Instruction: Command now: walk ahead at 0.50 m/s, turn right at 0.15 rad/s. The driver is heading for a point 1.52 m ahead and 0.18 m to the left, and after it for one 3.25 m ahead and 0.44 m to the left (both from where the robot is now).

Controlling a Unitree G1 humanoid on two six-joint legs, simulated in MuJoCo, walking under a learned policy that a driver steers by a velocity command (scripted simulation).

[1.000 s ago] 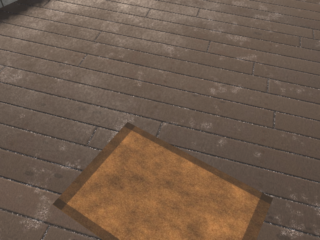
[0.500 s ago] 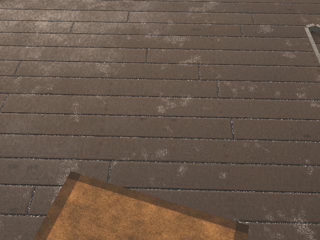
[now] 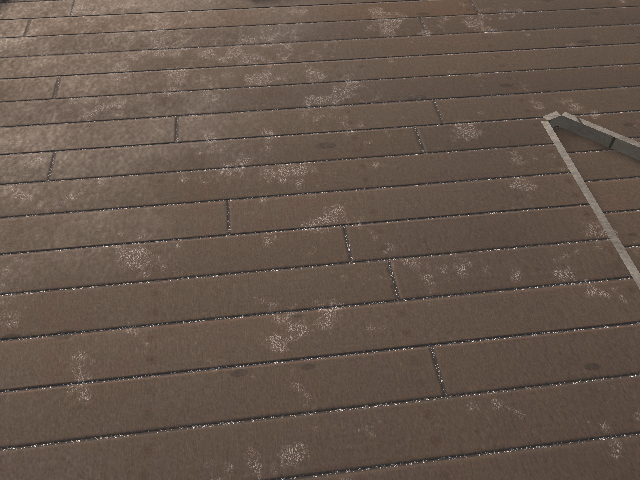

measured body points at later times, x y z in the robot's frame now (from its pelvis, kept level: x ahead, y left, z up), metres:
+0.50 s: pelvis +0.27 -0.05 +0.00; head +0.30 -0.06 +0.45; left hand +0.48 +0.19 -0.08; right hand +0.28 -0.33 -0.14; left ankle +0.11 +0.09 -0.65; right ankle +0.34 -0.15 -0.73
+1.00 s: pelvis +0.41 -0.03 +0.00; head +0.42 -0.02 +0.45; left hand +0.49 +0.23 -0.14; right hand +0.57 -0.28 -0.10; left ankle +0.47 +0.08 -0.73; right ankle +0.34 -0.15 -0.73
